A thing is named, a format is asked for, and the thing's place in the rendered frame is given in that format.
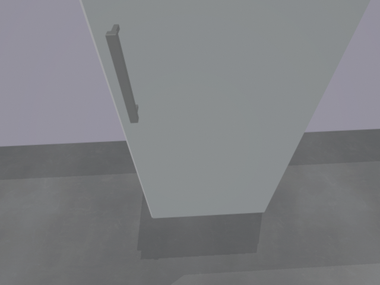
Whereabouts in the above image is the handle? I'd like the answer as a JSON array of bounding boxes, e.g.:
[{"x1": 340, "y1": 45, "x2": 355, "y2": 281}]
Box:
[{"x1": 105, "y1": 24, "x2": 139, "y2": 123}]

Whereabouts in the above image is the fridge door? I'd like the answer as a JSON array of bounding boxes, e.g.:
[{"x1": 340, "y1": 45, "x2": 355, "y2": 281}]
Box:
[{"x1": 82, "y1": 0, "x2": 370, "y2": 219}]

